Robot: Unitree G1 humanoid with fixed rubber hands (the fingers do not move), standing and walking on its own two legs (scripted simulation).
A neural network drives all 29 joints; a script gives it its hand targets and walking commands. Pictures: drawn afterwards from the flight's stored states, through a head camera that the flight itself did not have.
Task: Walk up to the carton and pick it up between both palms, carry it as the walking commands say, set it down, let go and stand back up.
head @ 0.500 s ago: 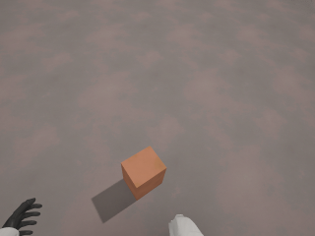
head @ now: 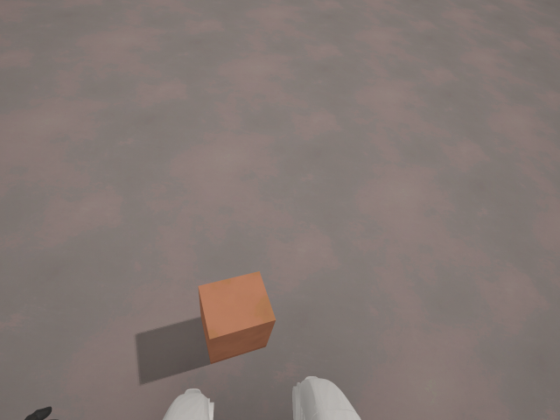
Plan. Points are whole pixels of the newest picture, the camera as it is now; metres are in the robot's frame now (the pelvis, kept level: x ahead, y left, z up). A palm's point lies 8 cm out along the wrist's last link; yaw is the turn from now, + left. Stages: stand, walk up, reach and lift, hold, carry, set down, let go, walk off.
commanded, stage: walk up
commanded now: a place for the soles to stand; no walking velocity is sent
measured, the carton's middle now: (234, 318) +0.48 +0.04 -0.60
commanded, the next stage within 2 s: none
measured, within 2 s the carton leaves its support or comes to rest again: neither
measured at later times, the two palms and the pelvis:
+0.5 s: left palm out of the picture -0.03 +0.23 -0.08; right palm (497, 375) +0.20 -0.38 -0.09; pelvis +0.02 -0.10 +0.01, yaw +12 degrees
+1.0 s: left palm out of the picture +0.02 +0.24 -0.08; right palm (476, 377) +0.20 -0.34 -0.08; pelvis +0.02 -0.08 +0.03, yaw +15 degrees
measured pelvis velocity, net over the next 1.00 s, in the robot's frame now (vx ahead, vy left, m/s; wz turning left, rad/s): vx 0.02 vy -0.08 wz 0.27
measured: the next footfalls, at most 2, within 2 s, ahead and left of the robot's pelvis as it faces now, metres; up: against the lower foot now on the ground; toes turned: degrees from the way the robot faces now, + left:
right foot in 0.12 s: +0.12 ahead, -0.22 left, +0.00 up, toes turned +18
left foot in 0.36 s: +0.10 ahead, +0.04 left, +0.00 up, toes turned +12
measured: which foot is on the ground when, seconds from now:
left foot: down 0.00-0.14, up 0.16-0.34, down 0.36-1.00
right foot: up 0.00-0.10, down 0.12-1.00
